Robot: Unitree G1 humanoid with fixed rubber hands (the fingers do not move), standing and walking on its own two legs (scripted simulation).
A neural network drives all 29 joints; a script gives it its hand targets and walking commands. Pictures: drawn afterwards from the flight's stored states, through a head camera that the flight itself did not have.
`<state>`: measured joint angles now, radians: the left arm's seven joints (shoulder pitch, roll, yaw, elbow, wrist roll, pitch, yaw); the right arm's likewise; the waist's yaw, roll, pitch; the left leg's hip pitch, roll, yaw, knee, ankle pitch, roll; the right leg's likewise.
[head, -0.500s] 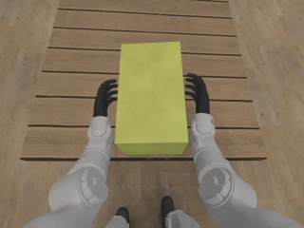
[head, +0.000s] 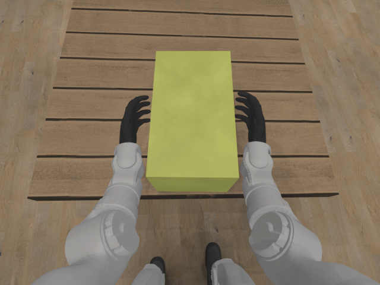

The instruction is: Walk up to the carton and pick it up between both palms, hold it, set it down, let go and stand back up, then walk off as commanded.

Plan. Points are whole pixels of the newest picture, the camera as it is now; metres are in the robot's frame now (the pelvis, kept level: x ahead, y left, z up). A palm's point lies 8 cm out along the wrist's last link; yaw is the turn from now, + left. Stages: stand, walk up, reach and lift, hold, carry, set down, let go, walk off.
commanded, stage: set down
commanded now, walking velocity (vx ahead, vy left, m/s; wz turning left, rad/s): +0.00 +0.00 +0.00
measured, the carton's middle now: (192, 123) +0.47 -0.01 -0.08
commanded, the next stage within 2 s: none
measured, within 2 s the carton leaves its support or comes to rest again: neither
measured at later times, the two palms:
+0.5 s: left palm (124, 130) +0.43 +0.15 -0.04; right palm (255, 141) +0.40 -0.15 -0.04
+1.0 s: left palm (97, 167) +0.35 +0.20 -0.06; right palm (256, 161) +0.36 -0.15 -0.05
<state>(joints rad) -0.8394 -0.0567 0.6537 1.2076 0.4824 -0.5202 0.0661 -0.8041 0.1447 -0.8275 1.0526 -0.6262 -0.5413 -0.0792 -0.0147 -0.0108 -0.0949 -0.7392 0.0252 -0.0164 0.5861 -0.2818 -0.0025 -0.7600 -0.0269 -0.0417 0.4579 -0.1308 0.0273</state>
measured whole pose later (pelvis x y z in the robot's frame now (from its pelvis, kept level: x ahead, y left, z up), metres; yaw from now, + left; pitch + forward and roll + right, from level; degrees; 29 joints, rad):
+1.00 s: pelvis -0.06 -0.01 -0.05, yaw +1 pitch +28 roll -2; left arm -0.86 0.23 0.00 1.40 -0.20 -0.55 0.03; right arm -0.83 -0.10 -0.11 1.36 0.10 -0.58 -0.12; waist 0.01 -0.02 -0.22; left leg -1.08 0.02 -0.04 0.92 -0.33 -0.02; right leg -1.11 -0.04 -0.05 0.82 -0.20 0.01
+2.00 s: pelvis -0.02 +0.00 +0.01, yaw +1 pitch -1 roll -2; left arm 0.01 0.17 0.04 0.68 -0.08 -0.39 -0.04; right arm -0.03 -0.01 -0.01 0.88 0.16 -0.66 -0.14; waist 0.04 -0.01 0.05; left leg -0.25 0.03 -0.03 0.59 -0.33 -0.01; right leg -0.27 -0.02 -0.05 0.46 -0.18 0.02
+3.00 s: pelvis +0.01 +0.00 +0.02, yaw -2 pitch -8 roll -1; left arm 0.22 0.20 -0.02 0.49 -0.03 -0.13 0.00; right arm 0.18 -0.12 -0.02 0.72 0.07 -0.39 -0.02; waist 0.04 -0.01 0.10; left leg 0.07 0.04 0.04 0.36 -0.29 -0.01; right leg -0.01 -0.01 0.01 0.30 -0.16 0.02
